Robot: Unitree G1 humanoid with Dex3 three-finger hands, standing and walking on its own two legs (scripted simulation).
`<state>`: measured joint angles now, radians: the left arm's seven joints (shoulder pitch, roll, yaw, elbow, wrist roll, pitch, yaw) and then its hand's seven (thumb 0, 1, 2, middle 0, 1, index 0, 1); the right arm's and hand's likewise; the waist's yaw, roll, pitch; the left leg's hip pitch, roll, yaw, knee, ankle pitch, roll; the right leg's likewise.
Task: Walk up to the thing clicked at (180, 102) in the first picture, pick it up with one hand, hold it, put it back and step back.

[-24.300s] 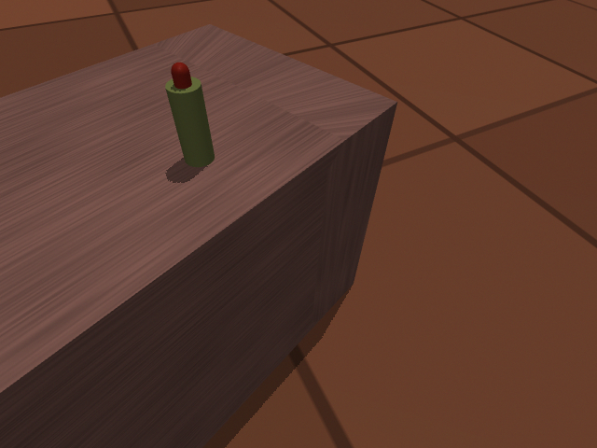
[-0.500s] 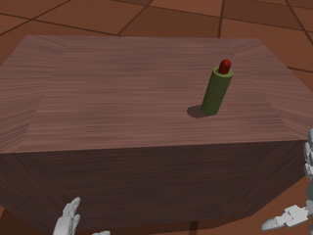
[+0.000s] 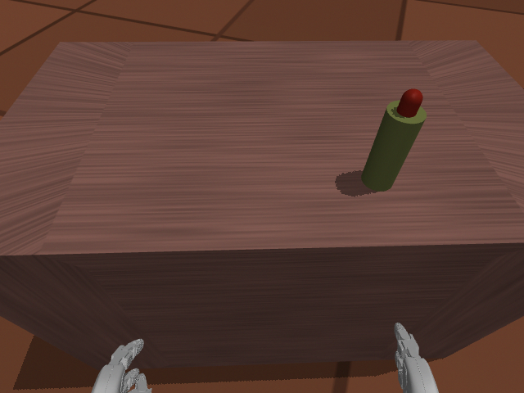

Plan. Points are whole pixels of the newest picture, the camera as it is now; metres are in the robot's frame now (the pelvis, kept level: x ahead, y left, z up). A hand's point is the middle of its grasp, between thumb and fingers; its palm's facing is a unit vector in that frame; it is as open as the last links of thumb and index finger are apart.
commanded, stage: home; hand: right
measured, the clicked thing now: (393, 141) +0.48 -0.21 +0.12
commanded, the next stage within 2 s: none
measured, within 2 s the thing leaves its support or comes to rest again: neither
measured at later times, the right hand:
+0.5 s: hand (384, 385) +0.17 -0.20 -0.12, palm faces -0.05 +0.95 -0.30, open 17.5 cm
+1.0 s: hand out of the picture +0.05 -0.28 -0.15, palm faces -0.11 +0.92 -0.37, open 17.5 cm
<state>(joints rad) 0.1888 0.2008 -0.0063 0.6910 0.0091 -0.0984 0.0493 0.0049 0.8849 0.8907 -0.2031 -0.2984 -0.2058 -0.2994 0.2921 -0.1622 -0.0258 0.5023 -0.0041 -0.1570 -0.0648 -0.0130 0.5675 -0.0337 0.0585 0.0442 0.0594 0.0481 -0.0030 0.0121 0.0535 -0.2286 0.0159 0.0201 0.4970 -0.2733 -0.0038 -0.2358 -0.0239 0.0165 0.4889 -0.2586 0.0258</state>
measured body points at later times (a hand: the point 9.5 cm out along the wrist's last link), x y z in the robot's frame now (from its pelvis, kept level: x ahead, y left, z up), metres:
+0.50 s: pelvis +0.01 +0.00 +0.00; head +0.03 +0.00 +0.45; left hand +0.14 +0.25 -0.11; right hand +0.17 -0.25 -0.10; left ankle -0.01 +0.12 -0.74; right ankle +0.00 -0.14 -0.74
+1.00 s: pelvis -0.02 -0.02 +0.01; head -0.02 -0.01 +0.46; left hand +0.02 +0.29 -0.13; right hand +0.05 -0.32 -0.12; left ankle -0.01 +0.12 -0.74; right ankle +0.00 -0.14 -0.74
